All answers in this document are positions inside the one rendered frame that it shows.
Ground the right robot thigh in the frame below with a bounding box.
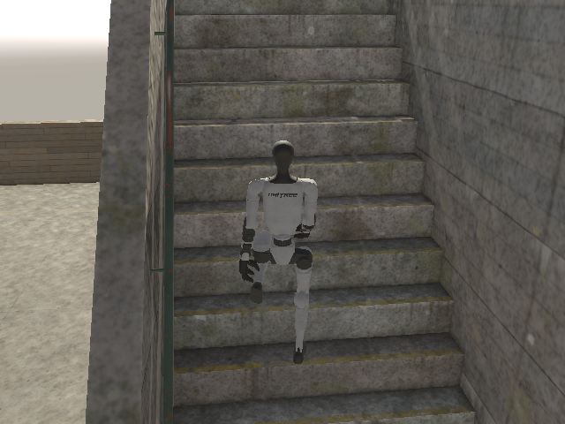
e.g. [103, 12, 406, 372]
[294, 246, 313, 308]

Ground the robot right upper arm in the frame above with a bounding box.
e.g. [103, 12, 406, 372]
[301, 178, 318, 226]

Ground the left robot forearm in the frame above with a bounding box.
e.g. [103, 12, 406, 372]
[239, 217, 255, 261]

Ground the robot left upper arm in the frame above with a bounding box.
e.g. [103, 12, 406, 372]
[245, 178, 265, 229]

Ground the right robot hand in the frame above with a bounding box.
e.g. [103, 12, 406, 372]
[294, 224, 310, 239]

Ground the robot left shin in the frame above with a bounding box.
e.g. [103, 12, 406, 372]
[255, 262, 268, 284]

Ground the right robot forearm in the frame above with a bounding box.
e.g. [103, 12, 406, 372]
[301, 214, 316, 233]

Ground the left robot hand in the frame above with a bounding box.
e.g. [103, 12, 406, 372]
[239, 259, 260, 283]

